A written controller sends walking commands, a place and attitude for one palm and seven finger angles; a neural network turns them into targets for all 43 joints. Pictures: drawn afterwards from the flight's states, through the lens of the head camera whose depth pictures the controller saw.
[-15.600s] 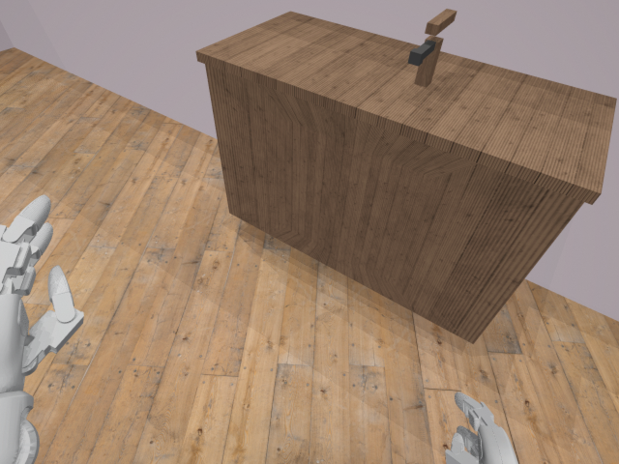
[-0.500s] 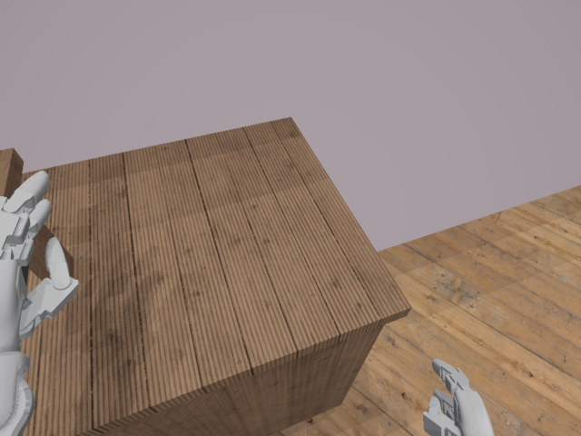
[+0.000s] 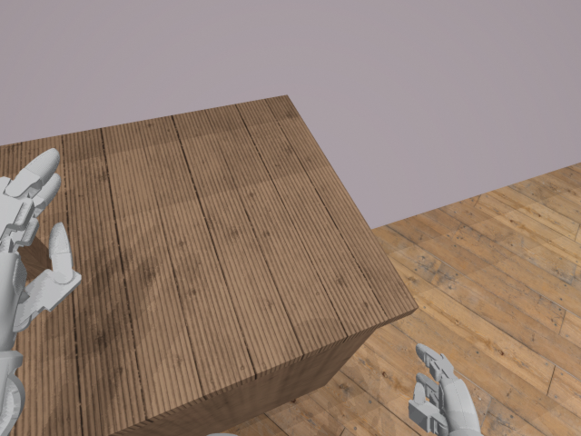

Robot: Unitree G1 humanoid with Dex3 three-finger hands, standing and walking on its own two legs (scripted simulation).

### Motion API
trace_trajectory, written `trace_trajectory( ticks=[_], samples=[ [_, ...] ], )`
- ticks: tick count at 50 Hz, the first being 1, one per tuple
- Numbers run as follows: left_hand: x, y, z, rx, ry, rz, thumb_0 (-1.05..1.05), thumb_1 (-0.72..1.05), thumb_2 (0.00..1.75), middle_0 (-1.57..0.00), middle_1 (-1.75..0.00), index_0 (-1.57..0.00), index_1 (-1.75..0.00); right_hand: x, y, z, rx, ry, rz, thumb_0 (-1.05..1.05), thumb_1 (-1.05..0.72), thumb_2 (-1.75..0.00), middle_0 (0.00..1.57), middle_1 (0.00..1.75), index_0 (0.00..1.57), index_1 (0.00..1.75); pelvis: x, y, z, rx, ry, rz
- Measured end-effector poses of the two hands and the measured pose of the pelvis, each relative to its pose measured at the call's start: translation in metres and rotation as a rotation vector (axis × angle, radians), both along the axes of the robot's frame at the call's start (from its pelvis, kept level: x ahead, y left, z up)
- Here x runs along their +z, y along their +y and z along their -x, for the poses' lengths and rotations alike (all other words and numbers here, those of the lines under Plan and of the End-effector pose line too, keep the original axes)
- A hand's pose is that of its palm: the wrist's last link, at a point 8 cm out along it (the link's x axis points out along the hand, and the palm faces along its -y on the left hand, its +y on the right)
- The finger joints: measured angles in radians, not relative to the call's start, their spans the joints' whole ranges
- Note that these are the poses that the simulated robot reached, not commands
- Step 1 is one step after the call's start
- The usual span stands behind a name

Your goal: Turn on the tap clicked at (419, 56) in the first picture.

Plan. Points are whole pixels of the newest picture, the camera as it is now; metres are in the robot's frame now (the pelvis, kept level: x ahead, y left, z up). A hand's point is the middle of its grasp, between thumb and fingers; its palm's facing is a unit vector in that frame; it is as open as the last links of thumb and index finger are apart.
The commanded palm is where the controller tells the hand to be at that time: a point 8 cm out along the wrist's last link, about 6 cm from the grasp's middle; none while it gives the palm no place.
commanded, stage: shuffle to correct the standing spot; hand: left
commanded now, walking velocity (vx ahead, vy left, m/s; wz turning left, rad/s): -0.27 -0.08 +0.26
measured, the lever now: out of the picture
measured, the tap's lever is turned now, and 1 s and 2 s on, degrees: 0 0 0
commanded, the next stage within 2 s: come to a stop and stand still in 0.62 s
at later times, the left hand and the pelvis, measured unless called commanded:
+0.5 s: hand (8, 376) +0.14 +0.24 +0.17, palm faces +0.40 -0.84 -0.37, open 7.4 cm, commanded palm +0.08 +0.27 +0.18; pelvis -0.07 -0.01 -0.01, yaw +2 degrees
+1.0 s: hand out of the picture +0.03 +0.21 +0.18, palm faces +0.37 -0.78 -0.51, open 7.4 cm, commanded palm -0.03 +0.25 +0.18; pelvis -0.18 -0.04 -0.03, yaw +2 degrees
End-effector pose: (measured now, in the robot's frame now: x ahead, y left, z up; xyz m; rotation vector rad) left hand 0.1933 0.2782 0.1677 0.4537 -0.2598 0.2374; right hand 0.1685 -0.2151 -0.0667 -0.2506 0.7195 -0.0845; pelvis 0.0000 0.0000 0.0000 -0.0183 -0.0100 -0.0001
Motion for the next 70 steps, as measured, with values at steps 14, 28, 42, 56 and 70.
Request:
trace_trajectory(
  ticks=[14,28,42,56,70],
  samples=[
    [0.009,0.015,0.055,0.113,-0.043,-0.028,0.01,0.89,0.90,-0.21,-0.30,-0.21,-0.30,0.006,0.025,-0.015,0.129,-0.082,-0.034,0.01,-0.90,-0.90,0.21,0.30,0.20,0.30,-0.003,-0.001,0.029,0.026,0.007,-0.008],
    [0.019,0.002,0.101,0.047,-0.176,-0.038,0.01,0.89,0.90,-0.22,-0.30,-0.21,-0.30,-0.008,-0.009,0.076,0.053,0.021,0.056,0.01,-0.90,-0.90,0.21,0.30,0.20,0.30,-0.010,-0.005,0.081,0.042,0.044,-0.007],
    [0.035,-0.023,0.165,-0.048,-0.178,-0.115,0.01,0.89,0.90,-0.21,-0.30,-0.21,-0.30,-0.004,-0.016,0.167,0.017,0.049,-0.016,0.01,-0.90,-0.90,0.21,0.30,0.20,0.30,-0.002,-0.025,0.152,0.000,0.017,0.061],
    [0.001,-0.010,0.224,0.090,-0.160,-0.072,0.00,0.89,0.90,-0.22,-0.30,-0.21,-0.30,-0.026,-0.066,0.229,-0.100,0.014,0.018,0.01,-0.90,-0.90,0.21,0.30,0.20,0.30,-0.033,-0.032,0.197,0.023,-0.024,0.028],
    [0.029,-0.025,0.284,0.010,-0.226,-0.240,0.01,0.89,0.90,-0.22,-0.30,-0.21,-0.30,-0.059,-0.038,0.282,-0.040,0.019,-0.086,0.01,-0.90,-0.90,0.21,0.30,0.20,0.30,-0.046,-0.025,0.255,0.074,-0.068,0.054]
  ],
)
